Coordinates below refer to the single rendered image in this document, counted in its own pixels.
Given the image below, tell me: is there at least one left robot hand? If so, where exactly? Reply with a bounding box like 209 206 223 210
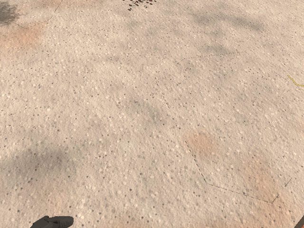
30 216 74 228

